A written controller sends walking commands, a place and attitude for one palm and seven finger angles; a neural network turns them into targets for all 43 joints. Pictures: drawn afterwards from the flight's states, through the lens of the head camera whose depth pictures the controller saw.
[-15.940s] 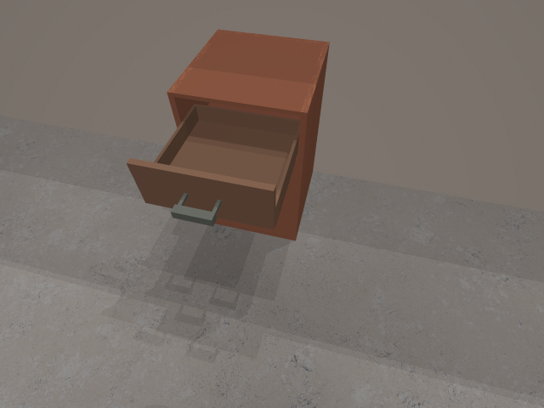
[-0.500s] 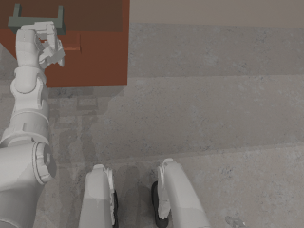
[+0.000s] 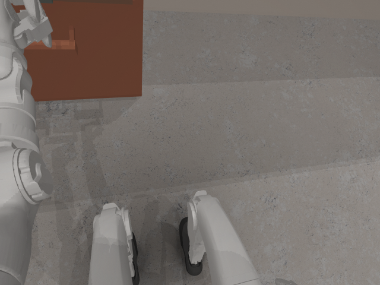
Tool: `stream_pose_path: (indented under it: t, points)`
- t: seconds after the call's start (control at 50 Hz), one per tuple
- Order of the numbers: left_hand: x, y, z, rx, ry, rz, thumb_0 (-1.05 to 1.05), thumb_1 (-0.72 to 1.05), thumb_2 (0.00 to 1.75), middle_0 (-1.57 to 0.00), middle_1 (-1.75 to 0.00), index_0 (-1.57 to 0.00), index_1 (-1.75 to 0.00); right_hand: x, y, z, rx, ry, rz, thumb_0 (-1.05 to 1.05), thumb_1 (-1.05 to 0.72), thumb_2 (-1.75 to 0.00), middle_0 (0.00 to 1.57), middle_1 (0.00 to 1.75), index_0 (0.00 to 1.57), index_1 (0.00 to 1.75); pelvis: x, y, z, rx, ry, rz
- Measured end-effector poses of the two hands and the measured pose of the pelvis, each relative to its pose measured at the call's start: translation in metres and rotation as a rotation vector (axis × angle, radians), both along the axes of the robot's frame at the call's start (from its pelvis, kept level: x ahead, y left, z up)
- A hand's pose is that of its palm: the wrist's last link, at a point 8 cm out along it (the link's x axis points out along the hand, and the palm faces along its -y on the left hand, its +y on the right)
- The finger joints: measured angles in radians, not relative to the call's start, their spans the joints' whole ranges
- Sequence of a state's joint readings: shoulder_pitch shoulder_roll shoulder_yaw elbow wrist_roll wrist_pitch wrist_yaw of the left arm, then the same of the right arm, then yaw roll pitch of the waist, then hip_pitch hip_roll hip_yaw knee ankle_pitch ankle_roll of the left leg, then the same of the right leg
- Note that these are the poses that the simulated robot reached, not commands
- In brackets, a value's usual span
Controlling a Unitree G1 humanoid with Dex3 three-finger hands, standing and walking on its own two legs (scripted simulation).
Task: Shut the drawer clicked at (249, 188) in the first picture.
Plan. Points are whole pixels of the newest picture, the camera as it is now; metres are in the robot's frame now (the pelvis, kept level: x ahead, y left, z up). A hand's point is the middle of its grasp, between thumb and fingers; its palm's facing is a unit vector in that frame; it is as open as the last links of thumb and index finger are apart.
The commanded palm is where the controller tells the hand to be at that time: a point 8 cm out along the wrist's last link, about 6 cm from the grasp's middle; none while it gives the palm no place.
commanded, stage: push the drawer shut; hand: left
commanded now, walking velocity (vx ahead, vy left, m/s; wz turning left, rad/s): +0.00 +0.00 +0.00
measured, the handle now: out of the picture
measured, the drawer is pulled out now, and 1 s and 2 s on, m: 0.01 0.00 0.00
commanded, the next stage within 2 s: pull the fist back off the drawer in 0.36 s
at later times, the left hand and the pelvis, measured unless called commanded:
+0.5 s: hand (34, 9) +0.60 +0.21 +0.03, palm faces +0.06 -1.00 -0.07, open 3.4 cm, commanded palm +0.64 +0.19 +0.04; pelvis -0.02 +0.00 -0.02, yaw -1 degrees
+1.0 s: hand (40, 13) +0.60 +0.20 +0.03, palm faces +0.05 -1.00 -0.03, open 3.2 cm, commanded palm +0.58 +0.19 +0.04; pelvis -0.01 +0.01 -0.01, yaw -2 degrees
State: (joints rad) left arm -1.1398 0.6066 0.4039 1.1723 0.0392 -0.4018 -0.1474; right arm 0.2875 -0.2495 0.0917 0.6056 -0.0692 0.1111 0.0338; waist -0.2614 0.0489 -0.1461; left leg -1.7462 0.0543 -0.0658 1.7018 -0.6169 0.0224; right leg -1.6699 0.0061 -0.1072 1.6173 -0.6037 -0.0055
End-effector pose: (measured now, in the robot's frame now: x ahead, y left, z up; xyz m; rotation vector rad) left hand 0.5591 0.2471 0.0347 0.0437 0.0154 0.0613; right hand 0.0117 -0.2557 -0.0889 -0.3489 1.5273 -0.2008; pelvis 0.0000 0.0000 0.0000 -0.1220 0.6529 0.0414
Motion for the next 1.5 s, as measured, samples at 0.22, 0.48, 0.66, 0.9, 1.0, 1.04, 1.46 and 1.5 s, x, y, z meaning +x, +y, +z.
stream_pose_path:
  t: [0.22,0.48,0.66,0.9,1.0,1.04,1.46,1.5]
  points:
    - [0.017,0.005,-0.001,0.009,-0.005,-0.004,0.05,0.77,0.95,-1.41,-1.6,-1.4,-1.6,-0.025,0.002,0.001,-0.017,0.057,-0.018,0.0,-0.91,-0.9,0.21,0.3,0.2,0.3,-0.005,-0.001,-0.009,-0.011,0.017,-0.001]
    - [0.021,0.016,0.002,0.024,0.001,-0.003,0.07,0.64,0.94,-1.4,-1.6,-1.4,-1.6,-0.049,0.005,0.003,-0.063,0.044,-0.025,0.0,-0.91,-0.9,0.21,0.3,0.2,0.3,-0.022,-0.001,-0.02,-0.03,0.015,0.002]
    - [0.022,0.019,0.002,0.026,0.006,-0.016,0.07,0.63,0.92,-1.4,-1.6,-1.4,-1.6,-0.066,0.015,0.004,-0.067,0.05,-0.036,0.0,-0.91,-0.9,0.21,0.3,0.2,0.3,-0.031,0.006,-0.024,-0.042,0.014,-0.002]
    - [0.018,0.012,-0.001,-0.012,0.018,-0.016,0.05,0.73,0.9,-1.4,-1.6,-1.4,-1.6,-0.07,0.028,0.008,-0.013,0.08,-0.058,0.0,-0.91,-0.9,0.21,0.3,0.2,0.3,-0.024,0.011,-0.014,-0.037,0.013,-0.01]
    - [0.016,0.009,-0.002,-0.016,0.023,-0.011,0.03,0.78,0.89,-1.4,-1.6,-1.4,-1.6,-0.055,0.026,0.01,0.005,0.066,-0.058,0.0,-0.91,-0.9,0.21,0.3,0.2,0.3,-0.015,0.011,-0.007,-0.029,0.016,-0.015]
    - [0.015,0.008,-0.003,-0.016,0.025,-0.006,0.03,0.8,0.89,-1.4,-1.6,-1.4,-1.6,-0.046,0.025,0.01,0.011,0.057,-0.056,0.0,-0.91,-0.9,0.21,0.3,0.2,0.3,-0.011,0.01,-0.004,-0.024,0.017,-0.017]
    - [-0.052,0.014,0.043,0.04,0.025,-0.043,0.02,0.9,0.9,-1.4,-1.6,-1.4,-1.6,0.085,0.009,0.033,0.113,-0.137,0.0,0.0,-0.91,-0.9,0.2,0.3,0.2,0.3,0.033,0.002,0.055,0.027,-0.038,-0.004]
    - [-0.075,0.018,0.058,0.027,0.062,-0.034,0.02,0.9,0.9,-1.4,-1.6,-1.4,-1.6,0.104,0.014,0.047,0.137,-0.191,0.021,0.0,-0.91,-0.9,0.2,0.3,0.2,0.3,0.037,0.001,0.072,0.037,-0.068,0.001]
